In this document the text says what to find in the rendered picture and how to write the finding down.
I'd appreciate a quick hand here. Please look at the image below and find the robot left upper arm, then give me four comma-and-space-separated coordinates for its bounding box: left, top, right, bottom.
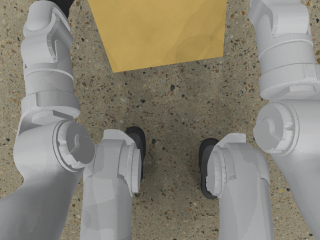
0, 119, 95, 240

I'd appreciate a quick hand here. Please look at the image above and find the robot right upper arm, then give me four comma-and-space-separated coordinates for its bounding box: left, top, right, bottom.
253, 99, 320, 240

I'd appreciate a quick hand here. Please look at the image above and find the robot right shin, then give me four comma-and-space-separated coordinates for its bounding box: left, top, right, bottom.
206, 133, 270, 196

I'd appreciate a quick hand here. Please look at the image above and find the left robot hand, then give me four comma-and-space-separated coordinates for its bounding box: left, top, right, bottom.
37, 0, 75, 19

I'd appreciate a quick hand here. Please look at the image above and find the carton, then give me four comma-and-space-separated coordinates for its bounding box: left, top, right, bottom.
88, 0, 227, 73

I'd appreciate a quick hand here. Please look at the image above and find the robot left forearm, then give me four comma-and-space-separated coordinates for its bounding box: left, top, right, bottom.
13, 0, 81, 159

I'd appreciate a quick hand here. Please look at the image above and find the robot right forearm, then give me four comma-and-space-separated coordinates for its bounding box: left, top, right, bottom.
248, 0, 320, 103

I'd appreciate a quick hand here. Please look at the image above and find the robot left foot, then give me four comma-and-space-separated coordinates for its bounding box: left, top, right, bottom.
125, 126, 146, 182

